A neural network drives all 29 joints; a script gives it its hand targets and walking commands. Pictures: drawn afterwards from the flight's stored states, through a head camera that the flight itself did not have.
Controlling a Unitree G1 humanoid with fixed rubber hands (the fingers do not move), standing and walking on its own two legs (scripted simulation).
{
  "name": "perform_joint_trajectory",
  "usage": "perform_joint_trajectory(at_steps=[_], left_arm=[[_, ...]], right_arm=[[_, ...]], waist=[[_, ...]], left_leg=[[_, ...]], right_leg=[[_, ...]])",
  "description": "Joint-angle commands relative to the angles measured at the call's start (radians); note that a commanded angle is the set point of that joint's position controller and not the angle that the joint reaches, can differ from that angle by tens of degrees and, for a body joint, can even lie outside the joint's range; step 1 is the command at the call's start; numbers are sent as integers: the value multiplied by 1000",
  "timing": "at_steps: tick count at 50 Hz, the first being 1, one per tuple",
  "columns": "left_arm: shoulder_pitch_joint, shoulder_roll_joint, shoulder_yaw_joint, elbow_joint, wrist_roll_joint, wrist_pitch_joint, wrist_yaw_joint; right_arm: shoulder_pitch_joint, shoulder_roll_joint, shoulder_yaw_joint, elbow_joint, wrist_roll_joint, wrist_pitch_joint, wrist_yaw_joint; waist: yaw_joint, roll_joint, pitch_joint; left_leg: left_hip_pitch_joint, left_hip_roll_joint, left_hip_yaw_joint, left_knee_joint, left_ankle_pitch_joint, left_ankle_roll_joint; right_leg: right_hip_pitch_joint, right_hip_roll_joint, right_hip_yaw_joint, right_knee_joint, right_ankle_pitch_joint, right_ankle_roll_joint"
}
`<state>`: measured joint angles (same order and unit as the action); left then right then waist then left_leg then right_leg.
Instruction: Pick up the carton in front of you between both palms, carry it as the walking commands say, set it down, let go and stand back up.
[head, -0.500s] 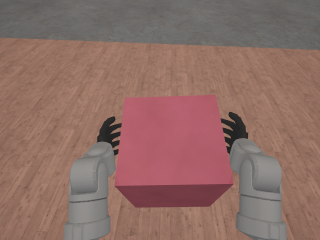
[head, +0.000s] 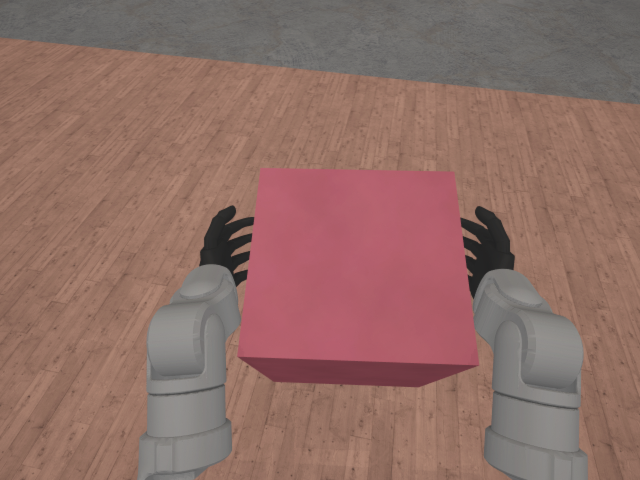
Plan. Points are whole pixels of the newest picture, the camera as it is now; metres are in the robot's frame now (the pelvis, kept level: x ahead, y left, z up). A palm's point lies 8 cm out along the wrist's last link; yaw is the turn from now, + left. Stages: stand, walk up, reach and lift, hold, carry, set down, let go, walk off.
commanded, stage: carry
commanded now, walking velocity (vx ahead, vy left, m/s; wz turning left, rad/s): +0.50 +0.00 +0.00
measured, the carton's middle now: (350, 292) +0.34 +0.02 +0.03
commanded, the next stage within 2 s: none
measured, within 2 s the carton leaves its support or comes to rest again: neither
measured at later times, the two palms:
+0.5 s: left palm (270, 114) +0.68 +0.17 +0.05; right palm (446, 130) +0.64 -0.13 +0.06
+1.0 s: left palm (277, 38) +0.96 +0.20 +0.05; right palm (414, 35) +0.98 -0.10 +0.06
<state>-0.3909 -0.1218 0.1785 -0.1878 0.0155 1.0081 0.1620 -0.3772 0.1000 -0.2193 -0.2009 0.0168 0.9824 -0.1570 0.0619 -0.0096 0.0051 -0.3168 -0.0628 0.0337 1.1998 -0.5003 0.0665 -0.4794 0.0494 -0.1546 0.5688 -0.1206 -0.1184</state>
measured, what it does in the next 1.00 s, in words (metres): goes down: left foot, then right foot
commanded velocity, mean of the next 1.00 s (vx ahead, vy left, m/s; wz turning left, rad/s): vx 0.50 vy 0.00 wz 0.00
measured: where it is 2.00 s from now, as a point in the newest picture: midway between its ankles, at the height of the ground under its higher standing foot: (326, 222)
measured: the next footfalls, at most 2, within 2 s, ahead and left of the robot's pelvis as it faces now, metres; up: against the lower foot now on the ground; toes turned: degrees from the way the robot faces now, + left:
left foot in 0.36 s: +0.40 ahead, +0.11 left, -0.02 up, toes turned +2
right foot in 0.78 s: +0.65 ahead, -0.04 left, -0.04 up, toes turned -5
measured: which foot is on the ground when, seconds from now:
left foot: up 0.00-0.34, down 0.36-0.78, up 0.80-1.00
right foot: down 0.00-0.36, up 0.38-0.76, down 0.78-1.00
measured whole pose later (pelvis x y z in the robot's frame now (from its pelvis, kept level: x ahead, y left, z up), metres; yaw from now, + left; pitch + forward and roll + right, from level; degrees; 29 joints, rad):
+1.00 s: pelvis +0.65 +0.04 -0.03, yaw -1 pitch +6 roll +0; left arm -0.36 -0.11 0.20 -0.09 -0.01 1.02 0.17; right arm -0.37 0.15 -0.27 -0.10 -0.02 1.00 -0.15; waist 0.07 -0.03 -0.07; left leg -0.60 0.02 0.02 0.99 -0.40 0.04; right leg -0.33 0.02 -0.10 0.53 -0.24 -0.07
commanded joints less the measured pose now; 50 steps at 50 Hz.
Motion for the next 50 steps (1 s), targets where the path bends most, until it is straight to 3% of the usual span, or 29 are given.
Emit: perform_joint_trajectory(at_steps=[1, 4, 6, 8, 11, 12, 14, 15, 17, 18, 19, 21, 22, 25, 26, 27, 31, 32, 35, 36, 37, 38, 39, 40, 41, 43, 45, 47, 50], left_arm=[[-584, -783, -717, -163, -316, -6, -66], [-682, -791, -725, -132, -333, -15, -77], [-656, -797, -720, -127, -334, -24, -80], [-600, -728, -700, -89, -289, -19, -71], [-528, -708, -669, -20, -240, 3, -50], [-482, -680, -638, -20, -218, 3, -45], [-488, -673, -623, 15, -211, 15, -27], [-419, -653, -569, 55, -164, 20, -24], [-512, -677, -577, 1, -162, 15, -15], [-480, -658, -554, 108, -148, 28, -13], [-483, -721, -549, 53, -152, 12, -16], [-523, -772, -540, 14, -152, -14, -15], [-588, -780, -568, 9, -145, -23, -11], [-501, -776, -553, 5, -112, -58, -14], [-448, -772, -577, 79, -87, -51, -16], [-586, -773, -596, -94, -121, -78, -20], [-469, -720, -607, -30, -132, -60, -7], [-519, -686, -625, -72, -133, -57, -2], [-439, -622, -620, -68, -148, -40, -14], [-426, -625, -589, -34, -131, -29, -14], [-387, -582, -556, 11, -113, -15, -13], [-383, -560, -520, 61, -107, 1, -2], [-385, -523, -516, 67, -96, 7, 13], [-425, -591, -542, -4, -136, 7, 6], [-469, -658, -569, -32, -169, 2, 2], [-569, -749, -620, -31, -225, -15, -28], [-616, -755, -649, -25, -242, -14, -51], [-682, -802, -708, -101, -303, -32, -68], [-591, -738, -663, -31, -254, -37, -62]], right_arm=[[-437, 706, 572, -64, 103, 31, 20], [-449, 737, 544, 17, 72, 31, 30], [-549, 738, 595, -91, 114, 11, 40], [-463, 717, 595, 16, 83, 22, 35], [-445, 650, 575, 1, 89, 29, 29], [-458, 680, 591, 28, 105, 41, 29], [-405, 658, 543, 75, 96, 53, 26], [-421, 643, 577, 67, 112, 56, 22], [-432, 659, 547, 135, 94, 53, 17], [-475, 622, 542, 97, 110, 42, 13], [-528, 704, 614, 29, 138, 38, 22], [-595, 822, 666, -9, 221, 13, 50], [-630, 859, 668, 21, 255, 0, 64], [-619, 865, 703, -4, 276, -32, 84], [-640, 825, 711, -23, 270, -39, 83], [-654, 881, 741, -52, 298, -51, 90], [-534, 775, 692, -18, 242, -35, 70], [-478, 741, 659, 25, 230, -27, 67], [-439, 697, 658, -10, 204, -13, 41], [-493, 648, 630, -37, 179, -8, 34], [-458, 649, 651, 27, 162, 14, 28], [-507, 620, 632, 8, 188, 25, 18], [-442, 626, 589, 100, 141, 46, 9], [-481, 629, 564, 34, 158, 36, 7], [-531, 692, 592, -6, 177, 33, 5], [-571, 740, 578, 13, 159, 22, 12], [-457, 756, 537, 126, 88, 20, 19], [-540, 795, 566, 31, 115, -4, 31], [-455, 761, 570, 98, 53, 6, 19]], waist=[[-15, 12, -463], [0, -70, -385], [21, -84, -416], [25, -88, -378], [26, -112, -357], [19, -147, -315], [-74, -69, -371], [-119, -56, -403], [-132, 325, -529], [-160, 272, -505], [-142, 136, -528], [-135, 42, -443], [-114, 58, -453], [-115, 147, -454], [-113, 107, -452], [-127, 118, -440], [-143, 188, -415], [-168, 163, -371], [-125, 79, -436], [-45, 108, -470], [-12, -42, -494], [7, -285, -548], [7, -278, -542], [15, -212, -528], [7, -85, -491], [-6, -15, -412], [-12, -42, -392], [-2, -12, -413], [2, -192, -397]], left_leg=[[-366, 81, -83, -6, 74, 3], [-370, 84, -31, -191, 77, -5], [-367, 94, -20, -369, 216, -10], [-321, 76, 33, -444, 323, -10], [-179, 32, 106, -655, 484, -12], [-124, 8, 139, -651, 531, 1], [109, -15, 175, -786, 609, -10], [259, 76, 88, -766, 651, 17], [627, 463, -564, -687, 1027, 246], [587, 468, -641, -717, 880, 292], [643, 415, -546, -706, 842, 248], [375, 361, -405, -767, 674, 205], [376, 322, -370, -761, 670, 151], [361, 324, -290, -767, 778, 188], [318, 325, -247, -800, 749, 182], [290, 309, -225, -770, 792, 184], [362, 211, -81, -720, 864, 123], [423, 172, -75, -693, 994, 93], [382, 182, -27, -493, 1074, 68], [262, 146, 19, -363, 901, 31], [29, 113, 26, -194, 569, -16], [-313, 7, 12, 73, 6, -32], [-409, -6, -36, 186, -70, -7], [-493, 13, -34, 216, -75, -5], [-487, 77, -93, 132, -17, 5], [-420, 104, -74, -38, 52, -27], [-357, 91, -31, -112, 92, -26], [-328, 88, -18, -283, 120, -34], [-307, 85, 20, -401, 297, -19]], right_leg=[[594, -327, 489, -141, 334, -123], [507, -302, 397, -210, 191, -127], [566, -316, 373, -173, 377, -131], [550, -297, 311, -145, 498, -97], [510, -203, 164, -113, 505, -49], [453, -188, 159, -102, 564, -39], [425, -129, 45, 138, 586, 17], [308, -109, 32, 263, 395, 56], [-186, 82, 113, 789, -437, 103], [-295, 38, 183, 887, -482, 62], [-320, -3, 205, 855, -393, 50], [-271, -72, 212, 700, -330, 59], [-218, -68, 183, 626, -299, 63], [-228, -89, 153, 421, -254, 78], [-160, -82, 123, 398, -205, 85], [-148, -81, 106, 305, -140, 75], [-102, -27, 36, 67, 54, 83], [-132, 18, -29, -31, 117, 85], [111, 53, -50, -157, 241, 46], [317, -32, 24, -194, 337, 14], [544, -182, 205, -124, 613, -11], [846, -371, 471, 7, 915, -160], [792, -429, 624, -42, 702, -224], [754, -426, 630, -110, 349, -239], [699, -388, 620, -110, 232, -188], [529, -331, 496, -145, 271, -146], [400, -326, 468, -214, 97, -127], [445, -320, 428, -192, 250, -143], [447, -278, 323, -181, 325, -90]])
